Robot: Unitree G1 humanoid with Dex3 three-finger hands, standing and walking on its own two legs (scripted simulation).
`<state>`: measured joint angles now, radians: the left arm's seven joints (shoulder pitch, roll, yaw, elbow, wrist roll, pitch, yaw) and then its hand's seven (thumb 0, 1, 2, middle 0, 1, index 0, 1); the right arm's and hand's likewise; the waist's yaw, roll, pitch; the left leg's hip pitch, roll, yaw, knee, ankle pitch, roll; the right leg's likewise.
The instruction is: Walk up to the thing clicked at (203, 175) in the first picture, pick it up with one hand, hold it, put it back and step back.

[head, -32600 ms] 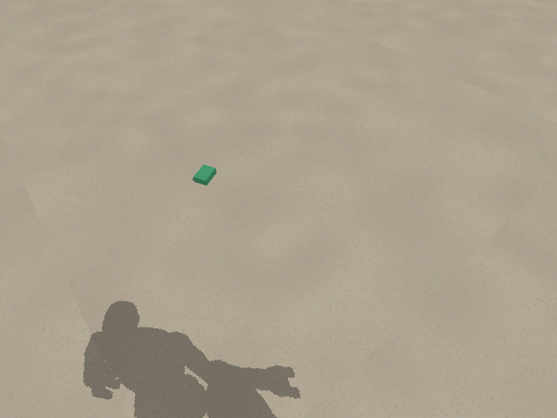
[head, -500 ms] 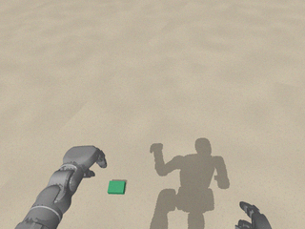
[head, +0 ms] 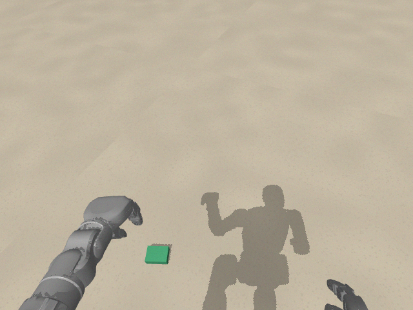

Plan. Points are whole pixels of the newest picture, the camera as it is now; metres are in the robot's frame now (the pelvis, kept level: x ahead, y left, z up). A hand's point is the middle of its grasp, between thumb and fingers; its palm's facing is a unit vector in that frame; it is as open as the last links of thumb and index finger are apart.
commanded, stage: crouch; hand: left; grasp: from above
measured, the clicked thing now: (157, 254) +0.49 +0.30 -0.76
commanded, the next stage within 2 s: lower in 1.98 s
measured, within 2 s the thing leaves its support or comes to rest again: neither
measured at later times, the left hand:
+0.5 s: hand (130, 246) +0.33 +0.25 -0.22, palm faces -0.41 +0.05 -0.91, open 5.0 cm
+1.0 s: hand (144, 257) +0.37 +0.27 -0.45, palm faces -0.44 +0.01 -0.90, open 4.0 cm
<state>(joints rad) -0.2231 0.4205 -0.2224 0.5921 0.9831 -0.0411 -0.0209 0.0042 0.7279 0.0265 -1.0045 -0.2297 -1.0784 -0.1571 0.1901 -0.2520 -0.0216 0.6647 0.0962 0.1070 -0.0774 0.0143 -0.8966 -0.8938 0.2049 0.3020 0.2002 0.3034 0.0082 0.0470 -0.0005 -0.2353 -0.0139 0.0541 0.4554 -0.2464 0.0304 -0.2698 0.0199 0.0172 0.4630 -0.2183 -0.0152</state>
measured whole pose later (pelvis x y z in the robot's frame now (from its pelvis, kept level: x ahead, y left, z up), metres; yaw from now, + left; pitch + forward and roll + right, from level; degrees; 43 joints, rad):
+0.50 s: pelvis -0.05 +0.00 -0.13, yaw +1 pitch +23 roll -2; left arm -0.59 0.46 -0.13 1.11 1.17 -0.15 0.30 0.00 0.71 0.06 -1.05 -0.19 -1.10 -0.14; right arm 0.24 -0.29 -0.08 0.68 0.01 0.07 -0.01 0.01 -0.90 -0.89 0.21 0.30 0.20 0.30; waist -0.08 0.02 -0.17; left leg -1.18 0.00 0.02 1.30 -0.53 0.04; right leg -1.19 0.02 -0.04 1.26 -0.49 -0.02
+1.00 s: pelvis -0.08 +0.01 -0.31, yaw -1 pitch +38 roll -6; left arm -0.86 0.64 0.03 1.27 1.26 -0.25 0.32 0.00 0.85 0.04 -1.11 -0.24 -1.19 -0.17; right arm 0.21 -0.24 -0.01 0.72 -0.07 -0.03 0.07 0.01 -0.90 -0.90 0.21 0.30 0.20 0.30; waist -0.18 0.03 -0.17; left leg -1.97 0.00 -0.01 1.97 -0.67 0.06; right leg -1.94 -0.01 -0.09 1.90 -0.62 -0.02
